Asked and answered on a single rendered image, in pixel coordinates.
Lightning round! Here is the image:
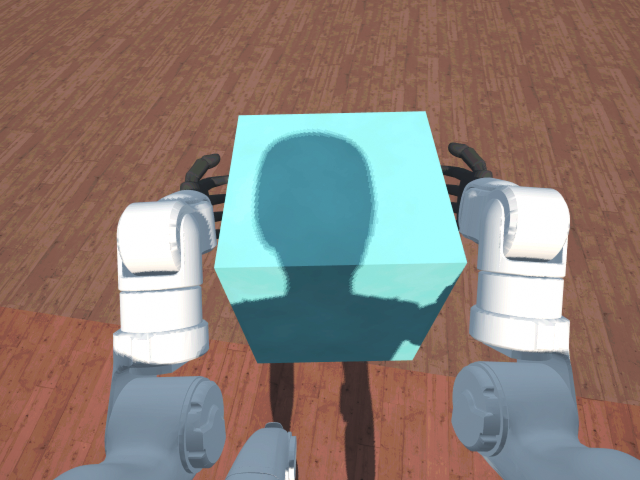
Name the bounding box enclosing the left robot forearm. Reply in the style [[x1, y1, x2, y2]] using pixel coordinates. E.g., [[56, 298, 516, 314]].
[[105, 190, 217, 453]]

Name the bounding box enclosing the left robot upper arm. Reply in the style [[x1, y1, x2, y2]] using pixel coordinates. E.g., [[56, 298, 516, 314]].
[[54, 376, 226, 480]]

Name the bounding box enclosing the carton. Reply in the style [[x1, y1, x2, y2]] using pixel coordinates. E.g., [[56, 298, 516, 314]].
[[214, 111, 467, 363]]

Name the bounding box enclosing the robot left hand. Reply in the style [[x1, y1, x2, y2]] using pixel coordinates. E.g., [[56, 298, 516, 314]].
[[180, 154, 229, 239]]

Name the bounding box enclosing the robot right hand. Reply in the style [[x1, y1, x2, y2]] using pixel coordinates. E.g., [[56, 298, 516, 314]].
[[441, 143, 493, 231]]

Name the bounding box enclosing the right robot forearm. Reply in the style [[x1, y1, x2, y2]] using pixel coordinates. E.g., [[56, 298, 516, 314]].
[[458, 178, 579, 430]]

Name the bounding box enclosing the robot left thigh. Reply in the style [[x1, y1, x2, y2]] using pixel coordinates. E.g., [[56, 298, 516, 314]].
[[225, 428, 297, 480]]

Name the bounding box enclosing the right robot upper arm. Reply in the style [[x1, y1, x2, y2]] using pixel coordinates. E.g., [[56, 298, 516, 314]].
[[451, 361, 640, 480]]

